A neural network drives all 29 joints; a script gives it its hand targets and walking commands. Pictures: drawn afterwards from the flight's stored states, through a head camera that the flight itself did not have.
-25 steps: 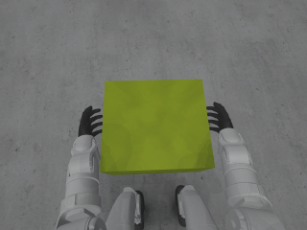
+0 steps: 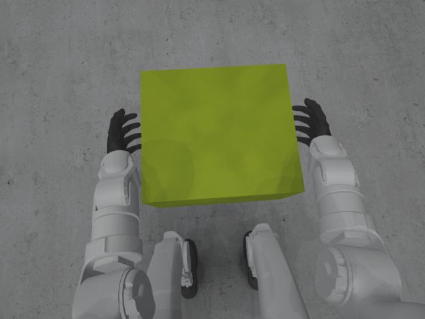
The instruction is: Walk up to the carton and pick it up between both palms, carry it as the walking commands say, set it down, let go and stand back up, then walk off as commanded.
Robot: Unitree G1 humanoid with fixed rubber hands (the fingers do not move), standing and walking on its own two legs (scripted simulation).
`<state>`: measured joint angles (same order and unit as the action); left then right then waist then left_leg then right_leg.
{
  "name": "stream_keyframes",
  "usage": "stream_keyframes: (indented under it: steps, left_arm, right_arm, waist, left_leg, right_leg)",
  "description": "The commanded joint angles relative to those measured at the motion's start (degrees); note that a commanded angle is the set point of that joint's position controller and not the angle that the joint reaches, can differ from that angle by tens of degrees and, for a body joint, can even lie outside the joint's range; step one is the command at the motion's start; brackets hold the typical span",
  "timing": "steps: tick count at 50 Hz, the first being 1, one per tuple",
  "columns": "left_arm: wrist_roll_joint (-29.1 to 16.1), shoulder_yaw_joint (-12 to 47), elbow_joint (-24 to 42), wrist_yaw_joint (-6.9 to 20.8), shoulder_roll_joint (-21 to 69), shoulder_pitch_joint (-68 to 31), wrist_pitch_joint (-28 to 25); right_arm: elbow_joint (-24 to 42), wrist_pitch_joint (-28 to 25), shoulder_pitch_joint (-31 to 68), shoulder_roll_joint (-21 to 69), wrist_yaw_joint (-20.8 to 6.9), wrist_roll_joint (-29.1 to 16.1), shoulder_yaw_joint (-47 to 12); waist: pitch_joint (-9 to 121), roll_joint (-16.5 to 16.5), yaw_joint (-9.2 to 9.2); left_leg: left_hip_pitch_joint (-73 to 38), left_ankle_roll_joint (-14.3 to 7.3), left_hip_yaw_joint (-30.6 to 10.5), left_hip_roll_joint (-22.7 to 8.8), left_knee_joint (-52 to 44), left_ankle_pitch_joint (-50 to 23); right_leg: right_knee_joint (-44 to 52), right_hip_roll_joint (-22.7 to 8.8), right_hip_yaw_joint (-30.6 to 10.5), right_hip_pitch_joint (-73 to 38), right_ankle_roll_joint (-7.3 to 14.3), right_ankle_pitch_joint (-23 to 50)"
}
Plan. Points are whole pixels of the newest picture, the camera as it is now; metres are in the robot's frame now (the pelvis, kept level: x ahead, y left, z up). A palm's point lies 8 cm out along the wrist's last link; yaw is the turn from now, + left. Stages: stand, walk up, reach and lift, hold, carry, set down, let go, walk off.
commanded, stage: set down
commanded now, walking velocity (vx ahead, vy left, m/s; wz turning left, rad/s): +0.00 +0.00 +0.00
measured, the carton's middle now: (217, 141) +0.45 -0.01 -0.16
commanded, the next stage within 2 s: none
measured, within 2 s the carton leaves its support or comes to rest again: neither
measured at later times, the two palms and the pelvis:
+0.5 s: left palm (121, 153) +0.44 +0.21 -0.16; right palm (284, 140) +0.45 -0.16 -0.18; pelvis -0.01 +0.01 -0.08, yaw +0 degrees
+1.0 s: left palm (144, 148) +0.48 +0.18 -0.25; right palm (286, 144) +0.47 -0.19 -0.27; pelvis -0.02 +0.01 -0.14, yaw +2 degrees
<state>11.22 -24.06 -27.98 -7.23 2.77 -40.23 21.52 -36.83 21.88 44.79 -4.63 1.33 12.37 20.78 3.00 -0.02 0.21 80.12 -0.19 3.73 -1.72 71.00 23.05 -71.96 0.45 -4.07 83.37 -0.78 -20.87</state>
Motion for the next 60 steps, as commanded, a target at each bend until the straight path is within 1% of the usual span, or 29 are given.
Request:
stream_keyframes:
  steps: [1,4,6,8,9,12,13,14,15,16,17,18,20,23,24,26,27,29,30,33,38,42,44,45,49,53,56,59,60]
  left_arm:
    - [-12.6,30.11,0.04,28.86,42.47,-44.22,-3.33]
    - [-13.46,29.93,-0.54,29.14,40.61,-44.61,-3.24]
    - [-13.15,28.41,-2.03,29.42,39.05,-44.87,-2.69]
    - [-13.24,27.75,-4.21,29.67,39.31,-45.48,-2.21]
    - [-12.95,26.96,-5.13,29.84,38.76,-46.1,-1.95]
    - [-12.75,25.5,-8.43,30.0,39.51,-47.0,-1.42]
    - [-13.11,25.62,-8.21,29.98,39.5,-48.7,-1.36]
    - [-13.08,25.49,-8.86,29.93,39.74,-49.7,-1.19]
    - [-13.44,25.89,-8.37,29.83,40.2,-50.43,-1.4]
    - [-13.27,25.61,-8.83,29.72,40.77,-51.17,-1.22]
    - [-13.78,26.78,-7.51,29.65,40.6,-53.07,-1.35]
    - [-14.02,27.34,-7.32,29.32,41.76,-52.9,-1.31]
    - [-15.16,29.47,-5.93,28.56,43.77,-54.82,-1.45]
    - [-18.1,34.86,-0.13,26.67,46.85,-57.69,-1.75]
    - [-19.43,37.41,2.33,25.83,47.41,-59.39,-1.77]
    - [-20.91,41.12,5.58,24.0,48.19,-60.5,-1.69]
    - [-21.7,43.32,8.2,22.93,48.74,-62.12,-1.82]
    - [-21.34,45.28,8.54,21.1,48.83,-61.93,-1.38]
    - [-21.21,46.22,8.93,20.34,49.3,-61.54,-1.36]
    - [-17.89,44.28,5.21,18.54,47.56,-60.34,-0.91]
    - [-11.79,36.49,-4.55,17.34,44.84,-57.95,-0.45]
    - [-9.55,32.89,-7.08,17.75,43.22,-56.98,-0.48]
    - [-10.77,33.47,-6.82,18.32,44.45,-56.83,-0.63]
    - [-11.56,34.0,-5.8,18.48,44.09,-57.11,-0.94]
    - [-16.43,38.22,0.92,19.33,40.58,-60.99,-2.35]
    - [-20.01,40.98,5.27,20.06,37.26,-64.44,-3.05]
    - [-19.94,39.91,4.63,20.49,33.67,-67.19,-2.96]
    - [-19.51,38.01,3.57,20.92,29.91,-70.05,-2.6]
    - [-19.79,38.03,3.19,21.08,30.18,-70.56,-2.36]
  right_arm:
    - [14.47,-3.67,46.58,63.05,-18.48,-17.36,-34.74]
    - [17.7,-2.97,49.43,63.25,-16.87,-18.64,-38.52]
    - [16.18,-1.84,49.32,62.75,-16.09,-17.55,-37.94]
    - [14.07,-1.08,48.73,61.76,-15.41,-16.35,-36.88]
    - [13.07,-0.81,49.5,61.59,-15.32,-16.02,-36.24]
    - [8.84,-0.49,49.58,59.47,-15.48,-14.35,-33.08]
    - [6.78,-0.39,49.22,59.01,-15.49,-14.06,-31.8]
    - [5.61,-0.43,49.98,58.17,-15.61,-13.85,-30.9]
    - [4.91,-0.67,49.79,58.05,-15.69,-13.46,-30.05]
    - [4.43,-0.78,50.61,57.13,-15.79,-13.45,-29.47]
    - [3.76,-0.94,49.95,56.43,-15.83,-13.19,-28.8]
    - [4.99,-1.42,51.79,55.88,-16.03,-13.81,-29.22]
    - [6.02,-2.2,53.51,54.21,-16.16,-14.23,-29.45]
    - [10.71,-3.59,56.59,51.32,-16.81,-16.08,-31.65]
    - [12.18,-4.11,57.56,49.46,-17.11,-17.06,-32.07]
    - [11.94,-4.53,56.45,47.21,-17.62,-17.49,-31.96]
    - [11.75,-4.81,56.01,46.34,-17.93,-18.26,-32.18]
    - [10.1,-4.93,54.47,43.45,-18.63,-18.41,-31.38]
    - [9.75,-5.06,53.83,43.0,-19.04,-18.53,-31.07]
    - [6.87,-5.02,53.92,40.62,-20.36,-18.62,-29.37]
    - [0.21,-5.02,54.25,38.64,-22.36,-17.26,-23.79]
    - [2.7,-5.42,58.01,38.61,-22.76,-18.18,-23.84]
    - [7.05,-6.03,61.69,38.78,-22.15,-19.2,-26.07]
    - [8.63,-6.16,62.73,39.51,-21.77,-19.98,-27.74]
    - [17.17,-6.55,67.29,40.45,-18.9,-23.2,-34.76]
    - [21.79,-5.74,68.73,41.18,-15.62,-23.9,-39.02]
    - [18.87,-4.45,68.28,40.75,-13.68,-23.26,-38.81]
    - [17.62,-2.99,70.3,41.0,-12.38,-23.53,-39.64]
    - [18.21,-2.67,71.83,41.33,-12.15,-23.72,-40.0]
  waist:
    - [71.83,10.05,4.36]
    - [75.27,11.73,5.96]
    - [72.47,12.99,6.11]
    - [70.27,12.89,5.01]
    - [68.11,12.98,5.33]
    - [63.21,12.41,3.43]
    - [62.74,11.23,2.47]
    - [61.91,10.83,2.44]
    - [62.12,10.57,1.13]
    - [62.09,9.56,1.26]
    - [62.69,8.94,0.27]
    - [64.81,8.06,0.6]
    - [68.13,6.36,-0.56]
    - [78.42,3.51,-2.6]
    - [81.98,1.25,-3.65]
    - [85.4,-0.71,-5.55]
    - [87.23,-2.71,-5.89]
    - [86.91,-6.09,-6.63]
    - [87.14,-6.67,-7.16]
    - [81.61,-8.01,-5.41]
    - [65.3,-7.55,-2.07]
    - [65.4,-5.85,-0.42]
    - [69.81,-4.74,-1.26]
    - [72.44,-3.75,-0.94]
    - [85.13,0.76,-1.54]
    - [95.28,3.96,-2.65]
    - [96.32,4.4,-2.5]
    - [98.0,5.93,0.47]
    - [99.2,6.34,0.36]
  left_leg:
    - [-6.03,-2.21,-0.03,11.25,0.8,-10.75]
    - [-1.73,-2.78,0.97,11.83,2.92,-9.15]
    - [2.62,-3.07,1.37,12.01,3.83,-5.6]
    - [5.21,-3.03,1.29,12.09,4.72,-3.09]
    - [6.44,-3.22,1.25,12.04,5.07,-1.17]
    - [8.44,-2.79,0.9,11.81,6.33,1.32]
    - [7.5,-2.68,0.59,11.65,6.37,1.9]
    - [8.04,-2.45,0.62,11.54,6.66,2.78]
    - [7.86,-2.25,0.13,11.46,7.1,2.19]
    - [8.11,-1.89,0.43,11.52,7.28,2.64]
    - [8.03,-1.61,0.24,11.36,7.91,2.09]
    - [6.05,-1.38,0.17,11.23,7.94,0.52]
    - [4.17,-0.63,-0.03,11.36,8.72,-1.35]
    - [-4.38,0.81,-1.19,11.2,10.3,-8.57]
    - [-8.8,1.51,-1.95,10.9,11.08,-11.32]
    - [-16.15,2.63,-3.79,10.26,12.26,-16.08]
    - [-19.81,3.4,-4.42,9.92,12.98,-17.95]
    - [-25.44,4.32,-6.17,9.24,14.09,-19.63]
    - [-28.24,4.4,-7.58,8.83,14.56,-20.06]
    - [-29.31,4.11,-8.9,8.3,14.93,-16.97]
    - [-19.69,2.81,-9.44,8.09,13.95,-7.55]
    - [-13.85,1.74,-7.39,8.38,15.21,-6.19]
    - [-11.4,1.47,-5.83,8.72,17.0,-8.46]
    - [-10.17,1.32,-4.8,8.96,18.01,-10.4]
    - [-5.3,0.81,-1.79,9.9,22.85,-18.29]
    - [1.15,0.26,0.29,10.58,26.19,-18.06]
    - [4.42,0.24,1.87,10.49,27.94,-13.95]
    - [7.08,-0.14,3.23,9.99,29.12,-9.98]
    - [7.17,-0.25,3.58,10.11,29.61,-9.28]
  right_leg:
    - [1.17,6.39,1.42,-38.52,-1.05,17.15]
    - [-0.62,6.04,0.41,-41.8,-1.79,17.02]
    - [-1.13,6.06,0.22,-40.61,-2.15,13.05]
    - [-1.42,6.12,0.17,-38.76,-2.03,9.38]
    - [-1.55,6.23,0.46,-35.92,-2.04,5.82]
    - [-2.56,6.44,1.99,-29.22,-1.63,0.86]
    - [-3.2,6.63,2.67,-26.9,-1.46,-0.43]
    - [-3.53,6.7,3.2,-24.97,-1.3,-1.8]
    - [-4.31,6.7,3.77,-23.69,-1.16,-0.74]
    - [-4.88,6.8,4.06,-22.43,-0.97,-1.32]
    - [-5.71,6.77,4.37,-21.42,-0.75,-0.31]
    - [-7.03,6.95,5.37,-20.16,-0.63,1.54]
    - [-8.94,7.13,6.43,-18.59,0.01,4.23]
    - [-12.63,7.74,8.55,-14.97,0.84,9.97]
    - [-13.6,7.85,9.07,-12.23,1.3,11.06]
    - [-14.8,8.12,10.3,-6.02,1.82,11.62]
    - [-15.27,8.05,10.4,-2.89,2.09,11.56]
    - [-16.23,7.87,10.96,4.85,2.45,10.02]
    - [-16.73,7.73,10.96,8.12,2.57,9.24]
    - [-17.41,7.34,10.91,15.85,2.64,4.76]
    - [-17.97,6.42,10.57,25.25,2.51,-2.28]
    - [-18.64,5.99,9.96,22.18,2.18,-1.35]
    - [-19.49,6.02,9.86,17.69,1.9,1.65]
    - [-19.99,5.99,9.79,15.08,1.65,3.43]
    - [-22.76,6.07,9.22,1.15,0.54,14.2]
    - [-25.54,5.39,8.48,-11.79,-0.29,20.39]
    - [-26.66,4.96,8.05,-16.21,-0.9,18.42]
    - [-27.76,4.67,6.99,-20.42,-1.34,14.83]
    - [-28.02,4.58,6.73,-22.48,-1.37,14.28]
